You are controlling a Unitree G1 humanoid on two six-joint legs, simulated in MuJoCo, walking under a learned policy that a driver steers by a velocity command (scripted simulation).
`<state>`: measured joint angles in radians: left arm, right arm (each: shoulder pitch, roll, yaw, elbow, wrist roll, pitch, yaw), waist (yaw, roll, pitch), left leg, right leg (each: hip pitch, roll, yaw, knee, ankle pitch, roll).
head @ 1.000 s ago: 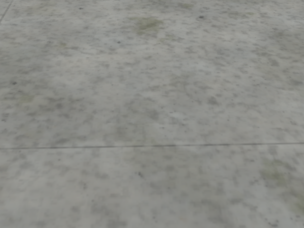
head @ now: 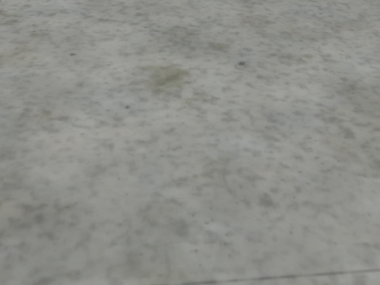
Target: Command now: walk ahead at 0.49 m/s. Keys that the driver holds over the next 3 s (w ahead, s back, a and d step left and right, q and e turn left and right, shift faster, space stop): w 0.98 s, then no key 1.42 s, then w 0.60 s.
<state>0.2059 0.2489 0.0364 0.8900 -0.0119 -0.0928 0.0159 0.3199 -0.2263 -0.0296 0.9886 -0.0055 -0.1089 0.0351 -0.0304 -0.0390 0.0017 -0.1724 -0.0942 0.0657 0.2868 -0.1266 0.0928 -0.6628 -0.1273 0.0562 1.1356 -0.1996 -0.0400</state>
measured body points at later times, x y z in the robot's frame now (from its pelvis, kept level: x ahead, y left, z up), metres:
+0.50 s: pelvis +0.28 -0.08 +0.00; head +0.29 -0.10 +0.45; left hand +0.33 +0.18 -0.12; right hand +0.37 -0.35 -0.14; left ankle +0.29 +0.08 -0.66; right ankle +0.29 -0.16 -0.74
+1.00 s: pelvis +0.55 -0.01 -0.01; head +0.58 +0.00 +0.44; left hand +0.59 +0.25 -0.15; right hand +0.66 -0.27 -0.13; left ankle +0.61 +0.07 -0.74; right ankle +0.46 -0.16 -0.65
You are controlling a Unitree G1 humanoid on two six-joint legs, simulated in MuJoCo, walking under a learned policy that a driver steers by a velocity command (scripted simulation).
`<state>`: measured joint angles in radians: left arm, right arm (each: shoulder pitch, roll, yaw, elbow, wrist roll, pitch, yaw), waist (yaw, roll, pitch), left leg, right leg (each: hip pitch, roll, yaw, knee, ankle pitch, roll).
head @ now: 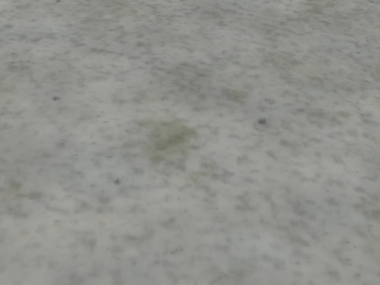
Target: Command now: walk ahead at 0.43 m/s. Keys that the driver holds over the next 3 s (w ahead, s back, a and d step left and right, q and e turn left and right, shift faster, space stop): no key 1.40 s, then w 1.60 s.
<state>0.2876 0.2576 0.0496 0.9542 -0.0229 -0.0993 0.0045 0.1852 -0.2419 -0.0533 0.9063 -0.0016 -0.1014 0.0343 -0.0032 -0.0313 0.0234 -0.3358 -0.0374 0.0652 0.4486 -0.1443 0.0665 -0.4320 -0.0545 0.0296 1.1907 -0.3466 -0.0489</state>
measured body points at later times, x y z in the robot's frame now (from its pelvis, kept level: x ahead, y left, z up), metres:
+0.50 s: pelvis +0.16 -0.03 -0.01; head +0.18 -0.04 +0.44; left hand +0.28 +0.21 -0.13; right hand +0.21 -0.28 -0.16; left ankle +0.12 +0.10 -0.73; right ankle +0.24 -0.13 -0.74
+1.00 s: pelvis +0.19 -0.01 +0.00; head +0.21 -0.01 +0.45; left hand +0.28 +0.24 -0.15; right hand +0.20 -0.25 -0.16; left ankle +0.14 +0.10 -0.74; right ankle +0.24 -0.13 -0.74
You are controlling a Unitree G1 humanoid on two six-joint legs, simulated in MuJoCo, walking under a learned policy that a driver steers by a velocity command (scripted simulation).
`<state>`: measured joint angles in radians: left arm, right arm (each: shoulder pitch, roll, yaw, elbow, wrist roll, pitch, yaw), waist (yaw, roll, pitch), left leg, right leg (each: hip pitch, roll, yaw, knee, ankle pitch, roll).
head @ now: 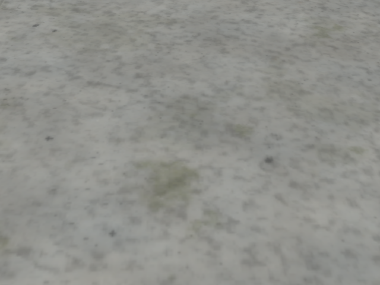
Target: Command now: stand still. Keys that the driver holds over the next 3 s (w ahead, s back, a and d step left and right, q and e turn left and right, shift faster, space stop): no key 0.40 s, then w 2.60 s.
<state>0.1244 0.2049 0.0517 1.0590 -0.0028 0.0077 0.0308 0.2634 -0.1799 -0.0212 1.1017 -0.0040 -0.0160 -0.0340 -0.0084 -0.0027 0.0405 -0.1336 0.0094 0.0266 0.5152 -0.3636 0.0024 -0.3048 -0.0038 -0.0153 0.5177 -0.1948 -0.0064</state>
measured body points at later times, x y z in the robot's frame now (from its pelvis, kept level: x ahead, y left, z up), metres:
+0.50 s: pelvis +0.01 +0.00 +0.00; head +0.01 +0.00 +0.45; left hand +0.05 +0.25 -0.15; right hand -0.02 -0.23 -0.16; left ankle -0.05 +0.11 -0.73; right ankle +0.05 -0.11 -0.73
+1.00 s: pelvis +0.18 -0.04 +0.01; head +0.19 -0.05 +0.46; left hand +0.10 +0.19 -0.14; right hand +0.35 -0.29 -0.11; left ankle +0.34 +0.13 -0.67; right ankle +0.07 -0.13 -0.73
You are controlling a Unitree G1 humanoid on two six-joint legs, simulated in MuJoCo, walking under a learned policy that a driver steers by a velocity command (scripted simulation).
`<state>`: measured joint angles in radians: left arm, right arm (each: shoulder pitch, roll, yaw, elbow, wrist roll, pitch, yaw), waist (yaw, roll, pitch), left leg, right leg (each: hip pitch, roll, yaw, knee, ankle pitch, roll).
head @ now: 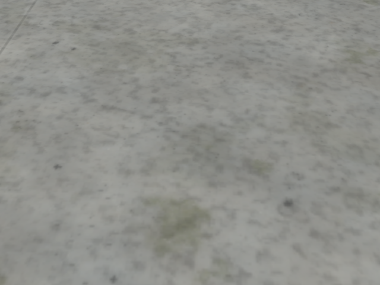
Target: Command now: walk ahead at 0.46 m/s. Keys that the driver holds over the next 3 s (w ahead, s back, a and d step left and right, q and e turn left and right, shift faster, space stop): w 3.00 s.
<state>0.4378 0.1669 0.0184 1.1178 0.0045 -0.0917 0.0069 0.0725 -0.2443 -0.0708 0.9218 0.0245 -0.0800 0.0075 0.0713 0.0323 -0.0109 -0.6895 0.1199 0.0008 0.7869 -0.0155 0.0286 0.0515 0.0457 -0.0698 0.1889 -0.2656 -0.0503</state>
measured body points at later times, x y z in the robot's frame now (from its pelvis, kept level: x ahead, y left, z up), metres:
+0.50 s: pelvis +0.29 +0.07 +0.00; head +0.31 +0.07 +0.45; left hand +0.44 +0.33 -0.11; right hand +0.29 -0.19 -0.14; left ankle +0.27 +0.14 -0.74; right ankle +0.43 -0.12 -0.67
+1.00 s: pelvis +0.59 -0.01 +0.00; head +0.61 -0.02 +0.45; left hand +0.61 +0.25 -0.13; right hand +0.71 -0.28 -0.12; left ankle +0.65 +0.16 -0.66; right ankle +0.59 -0.09 -0.74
